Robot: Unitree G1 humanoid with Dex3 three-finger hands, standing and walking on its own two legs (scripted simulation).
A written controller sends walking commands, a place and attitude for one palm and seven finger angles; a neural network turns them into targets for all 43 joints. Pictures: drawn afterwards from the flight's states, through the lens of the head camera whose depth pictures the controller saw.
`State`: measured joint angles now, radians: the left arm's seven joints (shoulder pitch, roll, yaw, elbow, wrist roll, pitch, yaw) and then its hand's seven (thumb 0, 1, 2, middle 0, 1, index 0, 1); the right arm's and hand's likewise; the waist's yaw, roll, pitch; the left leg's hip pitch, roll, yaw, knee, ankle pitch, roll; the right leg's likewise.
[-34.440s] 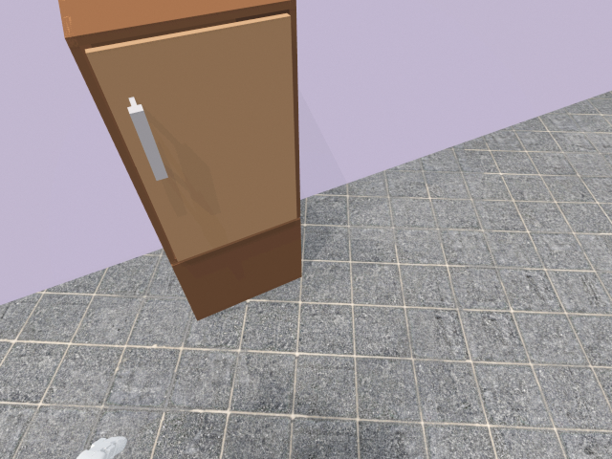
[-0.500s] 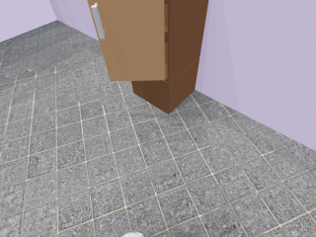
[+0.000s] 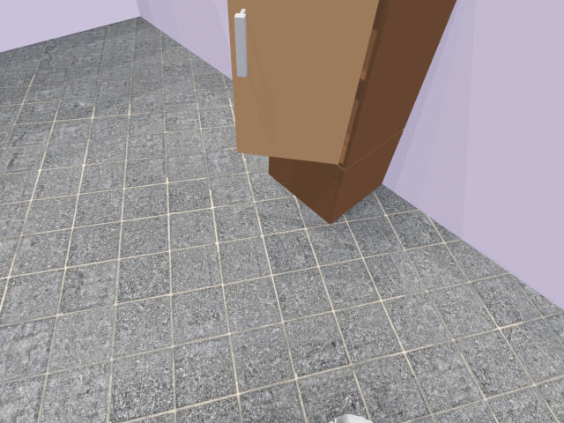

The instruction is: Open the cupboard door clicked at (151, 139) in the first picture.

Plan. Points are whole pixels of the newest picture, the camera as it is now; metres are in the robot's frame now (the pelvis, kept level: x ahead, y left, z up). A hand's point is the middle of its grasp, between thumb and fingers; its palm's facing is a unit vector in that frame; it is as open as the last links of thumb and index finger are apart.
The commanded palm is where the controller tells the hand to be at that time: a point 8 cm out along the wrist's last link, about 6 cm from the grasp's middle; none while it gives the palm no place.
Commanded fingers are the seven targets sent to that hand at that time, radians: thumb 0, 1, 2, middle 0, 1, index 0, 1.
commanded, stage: take the last steps up to it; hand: left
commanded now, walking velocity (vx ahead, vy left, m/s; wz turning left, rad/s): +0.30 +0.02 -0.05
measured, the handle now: (242, 43) +1.01 +0.20 +0.03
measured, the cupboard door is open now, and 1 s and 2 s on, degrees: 41 41 41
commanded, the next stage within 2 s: come to a stop and stand still in 0.96 s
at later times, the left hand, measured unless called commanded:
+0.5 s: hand (216, 330) +0.29 +0.14 -0.16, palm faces +0.00 -0.99 -0.17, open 7.3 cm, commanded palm none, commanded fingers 0.00 0.90 0.90 -0.20 -0.30 -0.20 -0.30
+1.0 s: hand (195, 267) +0.42 +0.21 -0.16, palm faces +0.00 -0.99 -0.16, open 7.3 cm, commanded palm none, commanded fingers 0.00 0.90 0.90 -0.20 -0.30 -0.20 -0.30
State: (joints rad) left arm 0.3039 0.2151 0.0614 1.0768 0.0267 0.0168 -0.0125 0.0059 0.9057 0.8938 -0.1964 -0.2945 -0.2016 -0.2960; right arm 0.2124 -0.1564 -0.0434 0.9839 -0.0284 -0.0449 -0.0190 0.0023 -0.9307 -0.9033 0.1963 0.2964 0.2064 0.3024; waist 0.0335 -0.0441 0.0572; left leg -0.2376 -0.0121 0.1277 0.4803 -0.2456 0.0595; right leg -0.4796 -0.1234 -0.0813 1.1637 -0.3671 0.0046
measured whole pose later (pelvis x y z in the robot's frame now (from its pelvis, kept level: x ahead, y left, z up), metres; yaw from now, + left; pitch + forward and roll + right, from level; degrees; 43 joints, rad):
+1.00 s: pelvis +0.37 +0.04 +0.01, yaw -3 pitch +0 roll +0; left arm 0.21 0.17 0.04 1.04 0.02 -0.01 -0.02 0.00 0.91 0.89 -0.19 -0.29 -0.20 -0.30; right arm 0.27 -0.17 -0.04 1.06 -0.03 -0.06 -0.02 0.00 -0.94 -0.90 0.20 0.30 0.21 0.30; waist 0.02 -0.01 0.05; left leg -0.16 0.00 0.13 0.36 -0.21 0.06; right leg -0.49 -0.10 -0.08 0.88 -0.28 0.01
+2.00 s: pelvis +0.39 +0.00 -0.01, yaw -3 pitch -2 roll +1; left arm 0.30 0.16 -0.03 1.01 0.02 0.00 0.04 0.00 0.90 0.89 -0.20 -0.29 -0.20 -0.30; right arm 0.24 -0.19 -0.02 1.01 -0.02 0.02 -0.01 0.01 -0.91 -0.90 0.19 0.30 0.20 0.30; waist -0.01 0.03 0.02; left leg -0.27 0.05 0.11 0.55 -0.25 0.00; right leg -0.18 -0.01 -0.02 0.57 -0.37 -0.02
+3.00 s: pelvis +0.41 +0.00 +0.00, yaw -2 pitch +0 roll +1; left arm 0.44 0.18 0.01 0.46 -0.09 0.00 0.09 0.01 0.89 0.89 -0.20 -0.30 -0.21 -0.30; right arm 0.28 -0.19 0.00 0.95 0.03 -0.16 -0.07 0.01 -0.91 -0.90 0.20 0.30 0.21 0.30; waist 0.01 -0.01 0.01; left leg -0.25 0.03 0.11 0.50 -0.25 0.00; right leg -0.17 -0.02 -0.03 0.54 -0.36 -0.02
